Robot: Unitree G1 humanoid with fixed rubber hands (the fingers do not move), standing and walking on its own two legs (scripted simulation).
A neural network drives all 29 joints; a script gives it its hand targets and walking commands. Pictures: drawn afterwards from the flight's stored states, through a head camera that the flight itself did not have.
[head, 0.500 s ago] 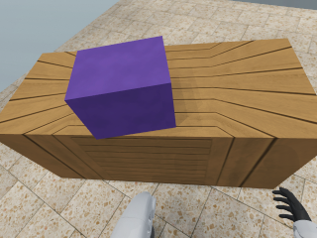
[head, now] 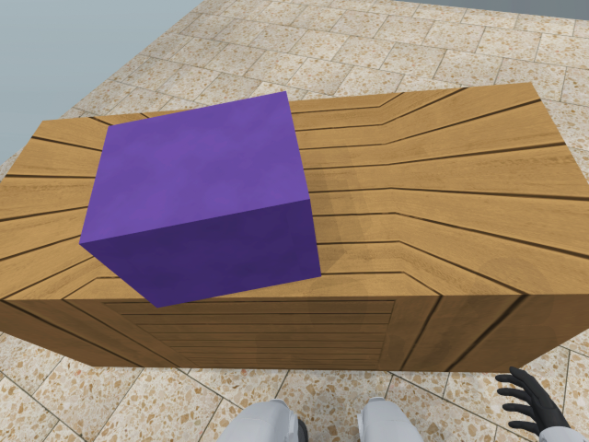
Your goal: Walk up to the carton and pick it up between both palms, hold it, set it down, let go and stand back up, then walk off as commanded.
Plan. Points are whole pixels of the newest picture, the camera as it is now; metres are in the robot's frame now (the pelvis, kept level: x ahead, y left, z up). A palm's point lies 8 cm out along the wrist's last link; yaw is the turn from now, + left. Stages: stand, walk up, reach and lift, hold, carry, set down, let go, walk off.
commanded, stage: walk up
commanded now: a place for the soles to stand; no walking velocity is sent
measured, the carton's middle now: (218, 204) +0.48 +0.17 -0.02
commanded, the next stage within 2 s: none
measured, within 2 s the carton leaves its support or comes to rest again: neither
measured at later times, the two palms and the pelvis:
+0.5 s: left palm out of the picture -0.02 +0.44 -0.08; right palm out of the picture +0.02 -0.23 -0.08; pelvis -0.05 +0.11 +0.01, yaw +3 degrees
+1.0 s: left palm out of the picture +0.02 +0.41 -0.06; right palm out of the picture +0.09 -0.23 -0.08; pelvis -0.03 +0.08 +0.01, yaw +1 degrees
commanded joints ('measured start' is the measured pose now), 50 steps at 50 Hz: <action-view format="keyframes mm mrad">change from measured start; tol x32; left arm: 1 78 422 123 -47 25 17 30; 50 -52 286 50 -22 42 32 -47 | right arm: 1 -21 -169 -64 -126 -43 50 -16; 50 122 -131 -34 37 8 -53 -41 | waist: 1 37 -246 -145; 15 -36 -432 -177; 18 -76 148 -46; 50 3 -288 -155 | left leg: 1 -188 -13 -222 639 -300 -29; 8 -237 27 -183 685 -114 -60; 16 343 75 -46 -189 -167 15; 20 -108 355 -647 -602 -556 -22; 29 469 183 -260 -266 591 -59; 34 509 203 -256 -224 716 -29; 41 187 152 -104 -17 537 35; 45 -65 12 -109 397 -439 -20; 50 18 61 -50 89 -246 -10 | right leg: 1 -33 -479 673 -429 -14 -325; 15 -105 -252 241 -312 -244 -202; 19 -461 49 81 432 -323 -42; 35 -201 30 -78 79 -76 -30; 43 414 -83 141 -244 332 -163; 45 231 -383 600 -346 29 -346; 50 31 -191 326 -310 25 -238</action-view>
